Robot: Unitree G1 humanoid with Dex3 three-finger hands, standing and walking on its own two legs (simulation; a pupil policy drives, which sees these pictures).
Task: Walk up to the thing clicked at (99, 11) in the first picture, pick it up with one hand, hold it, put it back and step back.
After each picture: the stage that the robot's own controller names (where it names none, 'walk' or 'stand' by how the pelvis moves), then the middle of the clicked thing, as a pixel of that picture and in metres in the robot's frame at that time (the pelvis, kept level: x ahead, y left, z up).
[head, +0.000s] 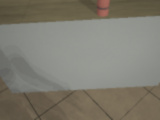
stand; out of the picture +0.90 -0.09 +0.10
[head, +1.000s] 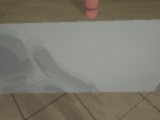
rise first; out of the picture +0.80 +0.02 +0.12
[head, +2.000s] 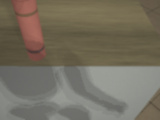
walk; (31, 30) +0.50 +0.22 +0.13
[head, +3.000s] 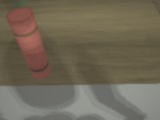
stand; (32, 48) +0.42 +0.20 +0.13
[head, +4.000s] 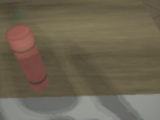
stand; (31, 62) +0.39 +0.21 +0.10
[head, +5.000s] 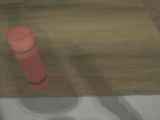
stand; (31, 62) +0.39 +0.21 +0.10
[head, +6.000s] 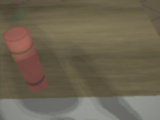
stand; (28, 63) +0.39 +0.22 +0.10
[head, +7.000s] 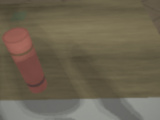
stand; (28, 64) +0.39 +0.21 +0.10
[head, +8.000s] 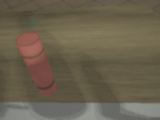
rise first; (39, 67) +0.38 +0.20 +0.10
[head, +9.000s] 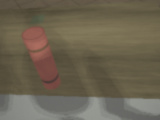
go down; (44, 61) +0.40 +0.20 +0.10
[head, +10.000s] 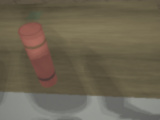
go down; (41, 58) +0.41 +0.19 +0.11
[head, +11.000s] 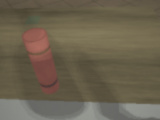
go down; (43, 65) +0.39 +0.17 +0.11
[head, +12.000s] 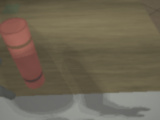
close in; (26, 58) +0.40 +0.19 +0.12
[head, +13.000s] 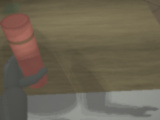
close; (28, 56) +0.39 +0.19 +0.14
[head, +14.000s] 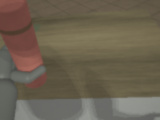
lift; (25, 50) +0.31 +0.17 +0.26
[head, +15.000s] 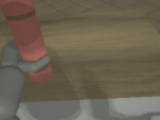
lift; (30, 41) +0.35 +0.16 +0.26
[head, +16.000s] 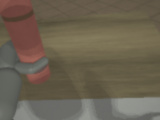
hold; (27, 42) +0.33 +0.17 +0.27
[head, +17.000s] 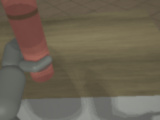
crouch; (32, 40) +0.34 +0.16 +0.27
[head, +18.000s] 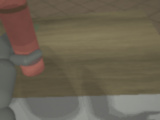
crouch; (22, 35) +0.36 +0.19 +0.28
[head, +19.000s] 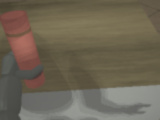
lower; (26, 53) +0.41 +0.19 +0.15
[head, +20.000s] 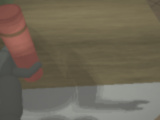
lower; (22, 49) +0.41 +0.20 +0.15
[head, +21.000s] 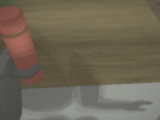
lower; (22, 50) +0.40 +0.20 +0.15
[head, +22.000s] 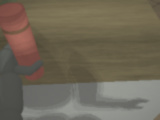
lower; (24, 47) +0.42 +0.19 +0.15
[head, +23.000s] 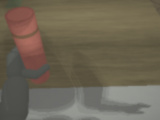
loosen; (31, 51) +0.40 +0.18 +0.14
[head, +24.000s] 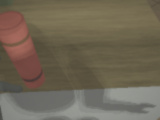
withdraw; (24, 56) +0.38 +0.19 +0.14
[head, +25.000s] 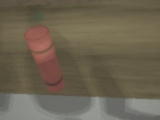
sink last; (47, 63) +0.38 +0.18 +0.12
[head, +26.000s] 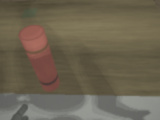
stand; (42, 62) +0.38 +0.18 +0.11
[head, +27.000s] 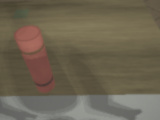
stand; (38, 63) +0.38 +0.18 +0.10
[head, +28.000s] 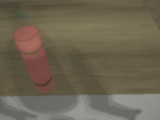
stand; (37, 63) +0.38 +0.19 +0.10
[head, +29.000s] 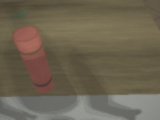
stand; (37, 64) +0.38 +0.18 +0.10
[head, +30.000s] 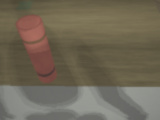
walk; (40, 53) +0.41 +0.17 +0.11
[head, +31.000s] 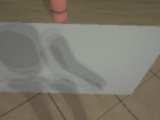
walk; out of the picture +0.69 +0.13 +0.13
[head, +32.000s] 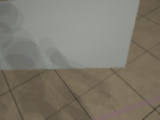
stand; out of the picture +1.05 +0.24 +0.13
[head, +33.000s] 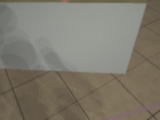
stand; out of the picture +1.09 +0.16 +0.10
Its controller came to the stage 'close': yes
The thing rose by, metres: 0.19
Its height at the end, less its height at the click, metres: +0.00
